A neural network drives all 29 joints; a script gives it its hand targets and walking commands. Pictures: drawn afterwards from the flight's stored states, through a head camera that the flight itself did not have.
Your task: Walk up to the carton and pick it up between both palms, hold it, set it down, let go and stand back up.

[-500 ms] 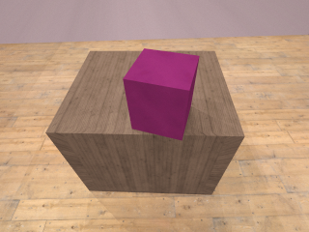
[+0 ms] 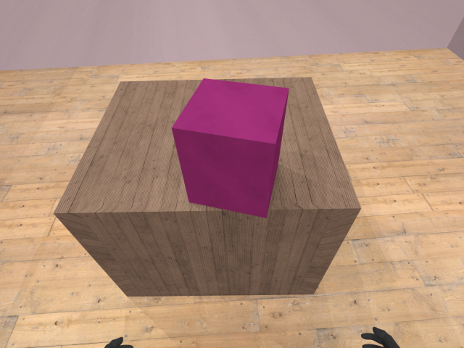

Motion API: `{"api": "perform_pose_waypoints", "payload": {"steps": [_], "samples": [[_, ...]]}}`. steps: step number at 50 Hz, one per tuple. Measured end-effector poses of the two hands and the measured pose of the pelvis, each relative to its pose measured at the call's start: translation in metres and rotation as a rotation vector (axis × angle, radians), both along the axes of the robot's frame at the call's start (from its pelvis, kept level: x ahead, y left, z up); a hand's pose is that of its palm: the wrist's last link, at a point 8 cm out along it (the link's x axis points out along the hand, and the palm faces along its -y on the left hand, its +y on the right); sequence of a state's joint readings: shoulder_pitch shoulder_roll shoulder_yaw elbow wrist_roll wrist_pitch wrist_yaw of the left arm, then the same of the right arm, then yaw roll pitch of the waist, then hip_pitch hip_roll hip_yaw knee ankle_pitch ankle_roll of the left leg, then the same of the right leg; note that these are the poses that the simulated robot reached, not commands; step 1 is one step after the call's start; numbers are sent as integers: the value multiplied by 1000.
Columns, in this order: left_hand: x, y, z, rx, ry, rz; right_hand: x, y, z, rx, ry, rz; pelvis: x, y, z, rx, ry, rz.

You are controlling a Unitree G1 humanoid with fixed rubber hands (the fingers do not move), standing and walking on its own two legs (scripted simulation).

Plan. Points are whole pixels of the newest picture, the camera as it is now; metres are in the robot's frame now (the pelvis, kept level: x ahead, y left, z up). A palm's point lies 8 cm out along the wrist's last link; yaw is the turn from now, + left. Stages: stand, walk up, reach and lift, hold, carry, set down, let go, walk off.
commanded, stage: walk up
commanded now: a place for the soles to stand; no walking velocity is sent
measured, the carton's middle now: (235, 149) +0.56 +0.03 +0.00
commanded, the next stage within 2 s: none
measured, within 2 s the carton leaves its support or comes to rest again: neither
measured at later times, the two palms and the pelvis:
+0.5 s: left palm out of the picture +0.10 +0.27 -0.10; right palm out of the picture +0.08 -0.27 -0.10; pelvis +0.01 +0.00 +0.00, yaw -1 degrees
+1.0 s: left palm (122, 287) +0.26 +0.26 -0.11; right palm out of the picture +0.10 -0.24 -0.14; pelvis +0.10 +0.02 -0.03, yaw +0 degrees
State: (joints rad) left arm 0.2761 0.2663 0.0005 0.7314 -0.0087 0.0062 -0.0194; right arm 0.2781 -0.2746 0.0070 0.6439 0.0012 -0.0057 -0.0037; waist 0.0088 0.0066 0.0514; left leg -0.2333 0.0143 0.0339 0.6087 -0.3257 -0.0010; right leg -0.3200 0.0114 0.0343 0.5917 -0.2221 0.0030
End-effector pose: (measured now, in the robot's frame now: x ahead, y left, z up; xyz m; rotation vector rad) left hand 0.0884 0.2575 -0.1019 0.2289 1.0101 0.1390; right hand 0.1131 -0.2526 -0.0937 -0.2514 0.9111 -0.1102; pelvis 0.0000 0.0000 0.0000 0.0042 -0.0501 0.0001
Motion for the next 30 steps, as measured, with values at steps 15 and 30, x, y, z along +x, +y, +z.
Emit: {"api": "perform_pose_waypoints", "payload": {"steps": [15,30], "samples": [[23,3,7,23,-24,-36,-23,-9,-7,-12,67,-29,2,-1,0,0,10,-14],[-1,28,-4,65,33,-4,-36,-10,-17,-43,131,-39,26,16,-10,-11,22,-12]]}}
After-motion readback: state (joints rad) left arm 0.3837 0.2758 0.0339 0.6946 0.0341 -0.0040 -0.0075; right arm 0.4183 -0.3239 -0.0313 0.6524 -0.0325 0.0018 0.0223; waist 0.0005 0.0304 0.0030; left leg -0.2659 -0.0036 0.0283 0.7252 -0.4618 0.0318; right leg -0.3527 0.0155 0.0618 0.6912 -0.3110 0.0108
